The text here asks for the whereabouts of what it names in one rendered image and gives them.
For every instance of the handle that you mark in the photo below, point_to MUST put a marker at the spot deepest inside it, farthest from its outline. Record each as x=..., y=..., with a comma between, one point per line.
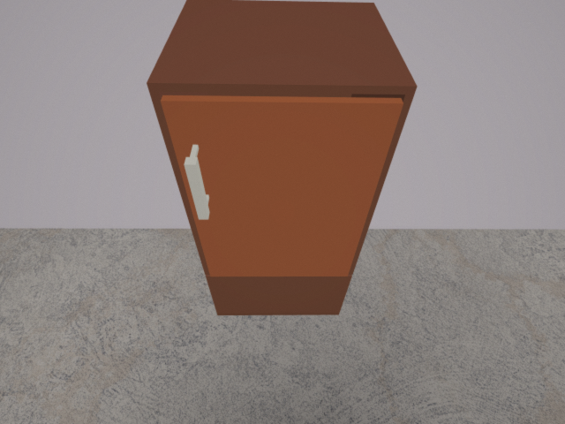
x=200, y=198

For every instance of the cupboard door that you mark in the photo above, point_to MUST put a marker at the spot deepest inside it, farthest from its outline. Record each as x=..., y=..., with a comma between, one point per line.
x=290, y=179

